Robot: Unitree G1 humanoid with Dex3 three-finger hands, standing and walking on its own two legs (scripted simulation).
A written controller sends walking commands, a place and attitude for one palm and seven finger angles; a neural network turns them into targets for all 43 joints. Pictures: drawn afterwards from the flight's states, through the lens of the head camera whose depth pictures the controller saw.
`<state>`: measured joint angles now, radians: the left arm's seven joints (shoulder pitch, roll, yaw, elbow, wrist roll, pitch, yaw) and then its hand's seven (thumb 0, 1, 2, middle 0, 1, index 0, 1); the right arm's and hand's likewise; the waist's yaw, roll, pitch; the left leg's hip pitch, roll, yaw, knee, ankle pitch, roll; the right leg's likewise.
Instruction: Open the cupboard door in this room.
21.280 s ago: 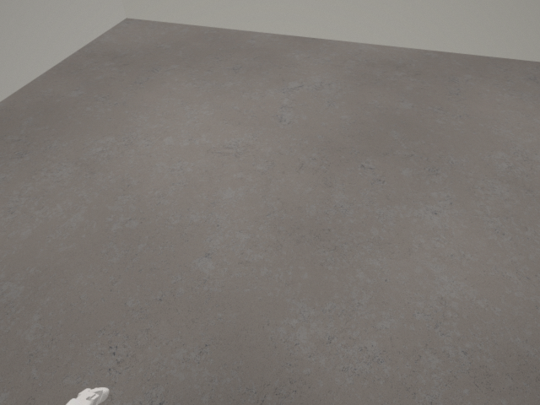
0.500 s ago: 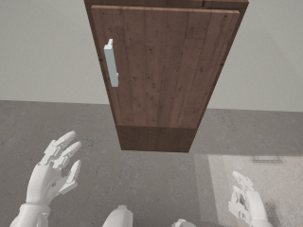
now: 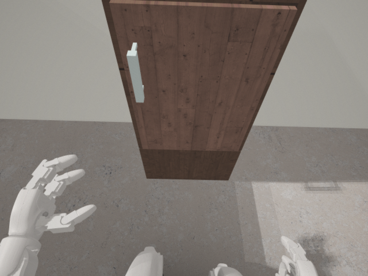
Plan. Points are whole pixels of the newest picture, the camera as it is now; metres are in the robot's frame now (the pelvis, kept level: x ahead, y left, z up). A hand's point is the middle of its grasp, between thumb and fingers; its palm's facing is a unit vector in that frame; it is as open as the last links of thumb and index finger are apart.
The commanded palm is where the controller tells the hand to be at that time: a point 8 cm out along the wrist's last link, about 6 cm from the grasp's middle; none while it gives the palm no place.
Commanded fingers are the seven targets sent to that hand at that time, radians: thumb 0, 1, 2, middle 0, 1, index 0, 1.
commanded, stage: raise the hand with hooked fingers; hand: left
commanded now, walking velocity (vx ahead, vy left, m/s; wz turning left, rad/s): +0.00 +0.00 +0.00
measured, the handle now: (137, 74) +0.60 +0.16 +0.07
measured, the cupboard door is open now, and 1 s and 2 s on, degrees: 0 0 0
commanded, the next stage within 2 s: move the hooked fingers beside the handle in 1.26 s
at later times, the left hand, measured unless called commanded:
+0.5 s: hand (45, 186) +0.26 +0.28 +0.08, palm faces +0.04 -1.00 -0.05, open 13.7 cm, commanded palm +0.24 +0.33 +0.08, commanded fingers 0.00 -0.50 0.30 -0.30 -1.20 -0.30 -1.20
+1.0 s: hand (45, 168) +0.29 +0.28 +0.09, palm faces +0.03 -1.00 -0.03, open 14.0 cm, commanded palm +0.27 +0.33 +0.09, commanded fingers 0.00 -0.50 0.30 -0.30 -1.20 -0.30 -1.20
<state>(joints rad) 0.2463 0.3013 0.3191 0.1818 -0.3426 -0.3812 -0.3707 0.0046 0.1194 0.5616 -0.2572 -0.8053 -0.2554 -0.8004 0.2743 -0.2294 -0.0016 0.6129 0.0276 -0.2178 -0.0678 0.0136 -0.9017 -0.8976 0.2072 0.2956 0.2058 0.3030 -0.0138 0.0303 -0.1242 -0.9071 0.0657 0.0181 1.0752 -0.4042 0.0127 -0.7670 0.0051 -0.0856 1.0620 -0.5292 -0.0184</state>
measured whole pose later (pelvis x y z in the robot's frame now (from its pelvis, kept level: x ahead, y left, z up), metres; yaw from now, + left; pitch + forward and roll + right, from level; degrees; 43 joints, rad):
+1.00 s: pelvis +0.01 +0.01 +0.03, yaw +0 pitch +10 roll -3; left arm -0.03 0.41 0.42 0.43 -0.36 -0.30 -0.50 -0.01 -0.50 0.30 -0.30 -1.20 -0.30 -1.20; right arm 0.29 -0.28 0.02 0.58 0.05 -0.17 -0.08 0.01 -0.90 -0.90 0.21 0.30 0.21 0.30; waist -0.02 0.02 -0.09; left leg -0.75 0.05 0.03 0.93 -0.36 0.02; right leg -0.61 0.00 -0.08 0.90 -0.46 -0.01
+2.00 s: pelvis +0.01 +0.01 +0.02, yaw -1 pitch +13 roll -2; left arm -0.41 0.43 0.40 0.76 -0.25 -0.34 -0.41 -0.01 -0.50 0.30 -0.30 -1.20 -0.30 -1.20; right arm 0.32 -0.27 0.03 0.62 0.04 -0.08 -0.07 0.01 -0.90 -0.90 0.21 0.30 0.21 0.30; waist -0.06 0.02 -0.10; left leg -0.84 0.06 0.03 0.97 -0.37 0.02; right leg -0.70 0.01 -0.07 0.95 -0.48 -0.01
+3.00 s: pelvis +0.01 +0.01 -0.01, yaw -3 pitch +24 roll -4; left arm -1.05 0.66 0.47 1.28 -0.04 -0.34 -0.26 -0.01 -0.50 0.30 -0.30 -1.20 -0.30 -1.20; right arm 0.41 -0.27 0.05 0.64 -0.02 0.05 -0.02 0.00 -0.90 -0.90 0.21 0.30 0.21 0.30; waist -0.21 0.03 -0.10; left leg -1.12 0.10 0.02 1.11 -0.42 0.02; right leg -0.97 0.04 -0.07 1.06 -0.51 -0.01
